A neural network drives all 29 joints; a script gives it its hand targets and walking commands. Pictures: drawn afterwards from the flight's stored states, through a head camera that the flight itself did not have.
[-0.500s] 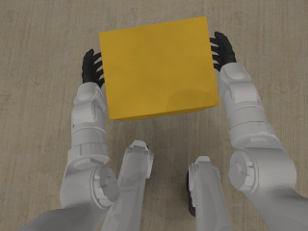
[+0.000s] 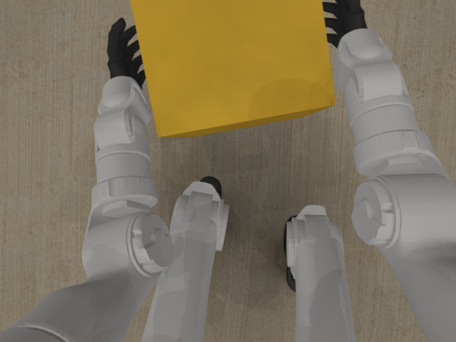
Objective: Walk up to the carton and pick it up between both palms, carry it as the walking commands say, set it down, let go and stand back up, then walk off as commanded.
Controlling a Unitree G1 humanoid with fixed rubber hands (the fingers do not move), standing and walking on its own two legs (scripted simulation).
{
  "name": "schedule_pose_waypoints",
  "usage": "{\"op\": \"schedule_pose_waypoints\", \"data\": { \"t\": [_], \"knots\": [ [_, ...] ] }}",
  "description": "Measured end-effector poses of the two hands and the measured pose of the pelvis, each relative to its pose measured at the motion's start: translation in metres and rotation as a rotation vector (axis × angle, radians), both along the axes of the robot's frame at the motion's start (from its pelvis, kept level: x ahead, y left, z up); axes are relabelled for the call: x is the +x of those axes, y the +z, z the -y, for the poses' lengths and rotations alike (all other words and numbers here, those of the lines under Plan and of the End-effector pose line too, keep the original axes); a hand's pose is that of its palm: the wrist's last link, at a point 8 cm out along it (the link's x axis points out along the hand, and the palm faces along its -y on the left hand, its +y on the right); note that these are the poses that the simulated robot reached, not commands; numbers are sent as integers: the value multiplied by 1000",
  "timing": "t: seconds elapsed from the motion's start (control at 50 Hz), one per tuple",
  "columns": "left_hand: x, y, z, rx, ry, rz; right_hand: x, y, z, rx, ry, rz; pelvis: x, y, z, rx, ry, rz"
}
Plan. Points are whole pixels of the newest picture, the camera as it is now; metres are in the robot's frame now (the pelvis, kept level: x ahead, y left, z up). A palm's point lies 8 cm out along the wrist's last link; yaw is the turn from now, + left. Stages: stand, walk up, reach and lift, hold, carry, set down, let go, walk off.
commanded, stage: set down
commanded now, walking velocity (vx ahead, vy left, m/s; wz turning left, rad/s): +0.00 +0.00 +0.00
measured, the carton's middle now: (236, 69) +0.51 +0.10 -0.19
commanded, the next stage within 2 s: none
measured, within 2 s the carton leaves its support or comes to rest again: rests again in 1.78 s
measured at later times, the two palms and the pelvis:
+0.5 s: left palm (145, 82) +0.47 +0.26 -0.20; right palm (327, 47) +0.57 -0.05 -0.20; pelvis +0.00 +0.00 -0.05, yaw +0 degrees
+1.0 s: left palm (149, 85) +0.47 +0.26 -0.22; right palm (323, 53) +0.57 -0.05 -0.23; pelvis +0.01 -0.01 -0.07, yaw +1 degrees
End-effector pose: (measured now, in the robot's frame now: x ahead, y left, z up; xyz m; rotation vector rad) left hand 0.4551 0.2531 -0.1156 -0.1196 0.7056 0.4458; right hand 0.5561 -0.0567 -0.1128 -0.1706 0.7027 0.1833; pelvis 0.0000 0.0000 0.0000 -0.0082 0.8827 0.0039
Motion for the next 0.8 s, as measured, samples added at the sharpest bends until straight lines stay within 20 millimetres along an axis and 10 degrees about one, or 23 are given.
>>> {"op": "schedule_pose_waypoints", "data": {
  "t": [0.48,0.8],
  "knots": [
    [13,-83,-6,12,-7,-27,16,-85,-7,-10,21,-19,-3,-50,1,13,-10,21],
    [20,-100,-7,28,-16,-49,16,-117,-5,-4,33,-37,5,-64,7,34,-26,51]
  ]
}}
